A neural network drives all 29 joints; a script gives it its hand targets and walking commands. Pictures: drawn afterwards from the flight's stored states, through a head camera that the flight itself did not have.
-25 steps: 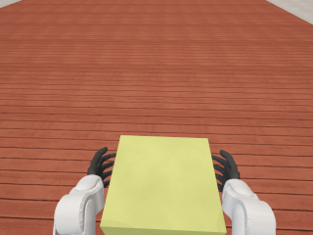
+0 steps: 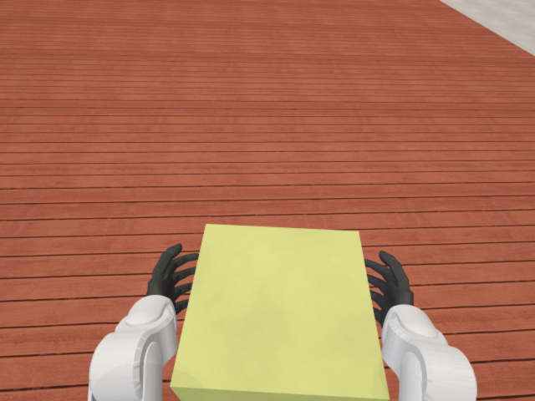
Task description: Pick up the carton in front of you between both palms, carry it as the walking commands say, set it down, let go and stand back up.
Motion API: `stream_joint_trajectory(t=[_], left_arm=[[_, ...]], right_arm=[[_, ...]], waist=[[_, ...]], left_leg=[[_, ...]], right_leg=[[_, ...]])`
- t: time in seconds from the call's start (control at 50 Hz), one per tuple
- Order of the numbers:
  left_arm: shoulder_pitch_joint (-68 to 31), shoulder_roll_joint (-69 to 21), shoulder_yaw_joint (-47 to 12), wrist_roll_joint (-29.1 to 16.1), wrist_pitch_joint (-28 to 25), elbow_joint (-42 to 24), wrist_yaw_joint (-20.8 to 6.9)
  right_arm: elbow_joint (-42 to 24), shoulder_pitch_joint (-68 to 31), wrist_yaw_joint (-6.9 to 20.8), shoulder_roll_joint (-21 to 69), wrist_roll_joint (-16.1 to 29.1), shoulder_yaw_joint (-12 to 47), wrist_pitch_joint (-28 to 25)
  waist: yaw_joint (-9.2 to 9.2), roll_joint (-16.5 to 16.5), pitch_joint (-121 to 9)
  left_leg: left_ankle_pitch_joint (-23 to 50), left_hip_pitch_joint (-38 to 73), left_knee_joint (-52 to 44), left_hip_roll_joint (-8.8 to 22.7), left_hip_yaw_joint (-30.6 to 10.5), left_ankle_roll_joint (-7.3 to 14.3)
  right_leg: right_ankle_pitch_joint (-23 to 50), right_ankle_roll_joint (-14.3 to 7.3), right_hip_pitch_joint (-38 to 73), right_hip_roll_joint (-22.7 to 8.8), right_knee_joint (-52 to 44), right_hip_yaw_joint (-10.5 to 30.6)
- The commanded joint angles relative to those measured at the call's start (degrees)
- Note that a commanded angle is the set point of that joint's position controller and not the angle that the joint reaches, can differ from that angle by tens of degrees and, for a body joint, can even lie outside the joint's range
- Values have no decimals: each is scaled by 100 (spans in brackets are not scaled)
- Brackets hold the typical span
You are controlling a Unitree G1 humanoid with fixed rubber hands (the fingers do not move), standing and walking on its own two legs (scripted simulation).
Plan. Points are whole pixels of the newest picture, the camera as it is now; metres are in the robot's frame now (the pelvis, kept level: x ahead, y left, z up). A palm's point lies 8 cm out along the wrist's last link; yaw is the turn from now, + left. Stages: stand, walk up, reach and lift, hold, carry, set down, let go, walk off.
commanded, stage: carry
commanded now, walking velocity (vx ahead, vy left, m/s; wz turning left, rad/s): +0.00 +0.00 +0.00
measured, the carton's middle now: (276, 335) +0.22 -0.01 +0.01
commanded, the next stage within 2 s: none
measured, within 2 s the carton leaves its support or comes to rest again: neither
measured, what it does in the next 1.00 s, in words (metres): shifts its weight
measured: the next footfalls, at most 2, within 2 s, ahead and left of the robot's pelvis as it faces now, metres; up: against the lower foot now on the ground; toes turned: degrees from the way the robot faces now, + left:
none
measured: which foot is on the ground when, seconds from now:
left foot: down 0.00-1.00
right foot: down 0.00-1.00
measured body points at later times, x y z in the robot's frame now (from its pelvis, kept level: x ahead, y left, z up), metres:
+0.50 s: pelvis -0.03 +0.00 +0.00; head -0.07 +0.01 +0.45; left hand +0.22 +0.15 +0.06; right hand +0.22 -0.15 +0.06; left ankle +0.04 +0.10 -0.73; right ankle -0.12 -0.11 -0.73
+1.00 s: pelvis -0.06 -0.01 +0.00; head -0.06 +0.00 +0.45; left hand +0.24 +0.14 +0.02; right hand +0.24 -0.16 +0.02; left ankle +0.04 +0.10 -0.73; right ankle -0.13 -0.11 -0.73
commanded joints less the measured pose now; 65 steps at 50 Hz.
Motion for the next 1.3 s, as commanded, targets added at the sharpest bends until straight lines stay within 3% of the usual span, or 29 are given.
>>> stream_joint_trajectory(t=[0.0, 0.06, 0.08, 0.1, 0.16, 0.2, 0.22, 0.28, 0.36, 0.48, 0.5, 0.56, 0.6, 0.62, 0.66, 0.68, 0.72, 0.76, 0.8, 0.86, 0.88, 0.92, 0.98, 1.04, 1.08, 1.12, 1.14, 1.26, 1.28], left_arm=[[-1759, -3708, -3214, -937, -151, -772, -183], [-1697, -3667, -3174, -890, -112, -665, -173], [-1744, -3606, -3141, -888, -100, -697, -161], [-1740, -3666, -3163, -924, -90, -645, -177], [-1910, -3584, -3265, -974, -108, -637, -235], [-2073, -3523, -3245, -956, -113, -499, -336], [-2121, -3442, -3274, -907, -134, -392, -371], [-2360, -3401, -3300, -849, -254, -111, -534], [-2545, -3284, -3126, -678, -489, 484, -706], [-2833, -3470, -2865, -528, -870, 1164, -932], [-2916, -3316, -2766, -430, -1001, 1094, -950], [-2962, -3540, -2645, -333, -1282, 1693, -1093], [-3196, -3632, -2585, -281, -1473, 1911, -1164], [-3416, -3562, -2558, -295, -1624, 1895, -1210], [-3553, -3781, -2592, -213, -1822, 2216, -1343], [-3652, -3838, -2496, -194, -1944, 2339, -1386], [-3783, -3917, -2367, -117, -2172, 2734, -1508], [-3953, -4086, -2324, -51, -2443, 3041, -1618], [-4170, -4207, -2386, -30, -2655, 3082, -1708], [-4303, -4506, -2556, -118, -2863, 3412, -1849], [-4226, -4555, -2537, -130, -2916, 3290, -1867], [-4288, -4683, -2614, -120, -2899, 3324, -1913], [-4214, -4921, -2791, -244, -2779, 3149, -1921], [-4202, -4791, -2729, -216, -2659, 2765, -1891], [-3837, -4754, -2695, -177, -2592, 3070, -1875], [-4028, -4633, -2633, -166, -2607, 2968, -1878], [-4134, -4731, -2715, -197, -2594, 2988, -1877], [-4079, -4838, -2592, -151, -2564, 3130, -1899], [-4144, -4884, -2729, -237, -2558, 3109, -1919]], right_arm=[[-735, -1817, 193, 3838, 991, 3187, -31], [-747, -1833, 191, 3705, 992, 3195, 23], [-673, -1853, 195, 3663, 1010, 3184, 37], [-706, -1878, 179, 3658, 973, 3161, 42], [-532, -1760, 231, 3567, 933, 3173, 27], [-374, -1970, 314, 3592, 886, 3182, 13], [-287, -1971, 336, 3563, 838, 3211, -25], [-27, -2203, 522, 3565, 792, 3153, -145], [443, -2500, 672, 3398, 657, 3073, -364], [973, -2876, 895, 3460, 525, 2904, -772], [1232, -2881, 930, 3405, 453, 2769, -834], [1496, -3190, 1037, 3476, 359, 2702, -1159], [1837, -3195, 1149, 3600, 260, 2521, -1349], [2031, -3289, 1211, 3647, 284, 2552, -1444], [2154, -3555, 1337, 3858, 299, 2524, -1681], [2254, -3680, 1378, 3820, 259, 2544, -1803], [2637, -3719, 1493, 3967, 188, 2453, -2026], [2950, -4050, 1630, 4147, 133, 2371, -2289], [3393, -3987, 1760, 4245, 86, 2184, -2519], [3451, -4098, 1858, 4540, 123, 2369, -2728], [3353, -4140, 1849, 4645, 117, 2562, -2758], [3281, -4280, 1882, 4788, 163, 2662, -2750], [2987, -4309, 1907, 4921, 299, 2730, -2664], [3016, -4124, 1883, 4914, 275, 2766, -2456], [3147, -3949, 1874, 4782, 272, 2666, -2425], [3034, -4036, 1870, 4680, 191, 2643, -2415], [3031, -4056, 1859, 4701, 203, 2581, -2401], [3003, -4305, 1905, 4933, 329, 2717, -2401], [3029, -4158, 1900, 5012, 291, 2717, -2417]], waist=[[73, 223, -1254], [66, -36, -958], [84, 173, -918], [85, -29, -914], [84, 336, -851], [74, 209, -479], [70, 106, -486], [57, 301, -608], [56, 160, -568], [42, 328, -588], [50, 42, -455], [69, -3, -513], [27, 266, -496], [27, 7, -552], [42, 67, -700], [61, 359, -627], [76, 227, -705], [63, -54, -717], [76, 294, -904], [62, 407, -1139], [64, 124, -1174], [68, 148, -1141], [68, 286, -1318], [36, 63, -1171], [30, 229, -1093], [82, 70, -1180], [49, 320, -1106], [64, 66, -1084], [57, 208, -1078]], left_leg=[[3605, 1544, 242, 637, -700, 164], [3003, 1239, 89, 593, -710, 76], [3359, 1364, 226, 594, -648, 104], [3298, 1369, 186, 588, -646, 104], [2651, 1293, -23, 646, -771, 123], [1747, 1153, -275, 658, -928, 86], [1776, 1139, -259, 631, -877, 75], [1599, 1244, -396, 606, -900, 60], [2263, 1298, -367, 686, -904, 96], [626, 1159, -726, 670, -960, -26], [709, 1033, -810, 644, -1013, -27], [1114, 1130, -557, 593, -839, -49], [944, 1137, -648, 643, -912, -62], [976, 1167, -650, 591, -866, -29], [1027, 1305, -641, 577, -808, -51], [773, 1238, -722, 621, -952, -79], [391, 1164, -786, 681, -1006, -77], [875, 1209, -561, 613, -888, -65], [1565, 1225, -439, 643, -891, -12], [1742, 1521, -369, 636, -870, 20], [1822, 1536, -344, 675, -881, 1], [2208, 1481, -248, 679, -853, 19], [2125, 1420, -218, 628, -838, 81], [2028, 1312, -218, 675, -950, 48], [1787, 1306, -286, 624, -815, 10], [1979, 1421, -286, 674, -917, 17], [1725, 1308, -279, 661, -911, 7], [1556, 1341, -315, 658, -929, -11], [1511, 1429, -371, 648, -933, -22]], right_leg=[[3349, 35, -240, -511, -130, 210], [3105, 34, -284, -504, -36, 200], [3500, 18, -449, -492, -90, 213], [3234, 62, -440, -498, -37, 122], [2292, 30, -465, -478, -166, 261], [1297, -59, -713, -423, -432, 340], [1457, -82, -760, -473, -394, 364], [1200, -135, -739, -437, -362, 316], [1412, -93, -801, -443, -276, 325], [634, -152, -832, -417, -496, 405], [538, -191, -871, -389, -465, 403], [981, -203, -821, -498, -517, 436], [840, -248, -979, -502, -517, 439], [860, -225, -883, -480, -505, 442], [814, -299, -889, -549, -436, 481], [600, -289, -915, -447, -459, 462], [485, -277, -903, -396, -443, 494], [951, -262, -922, -501, -445, 545], [1301, -295, -712, -455, -221, 478], [1252, -288, -792, -410, -115, 482], [1432, -242, -728, -372, -92, 415], [1767, -244, -785, -444, -40, 460], [1672, -248, -652, -465, -6, 432], [1746, -276, -613, -429, -52, 406], [1615, -278, -694, -466, -63, 414], [1616, -307, -775, -435, -48, 433], [1355, -303, -708, -417, -143, 449], [1504, -317, -805, -418, -154, 467], [1284, -308, -837, -415, -113, 428]])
